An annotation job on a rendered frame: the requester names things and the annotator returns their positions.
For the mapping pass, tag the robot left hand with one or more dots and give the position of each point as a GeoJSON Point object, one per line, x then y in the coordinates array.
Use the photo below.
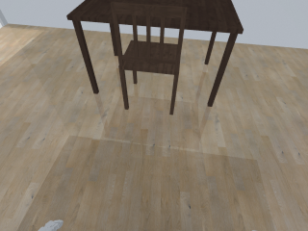
{"type": "Point", "coordinates": [52, 225]}

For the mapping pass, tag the chair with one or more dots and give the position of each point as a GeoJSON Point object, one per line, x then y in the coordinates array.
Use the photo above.
{"type": "Point", "coordinates": [149, 56]}

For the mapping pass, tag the table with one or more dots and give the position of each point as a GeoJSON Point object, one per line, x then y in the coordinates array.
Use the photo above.
{"type": "Point", "coordinates": [216, 16]}

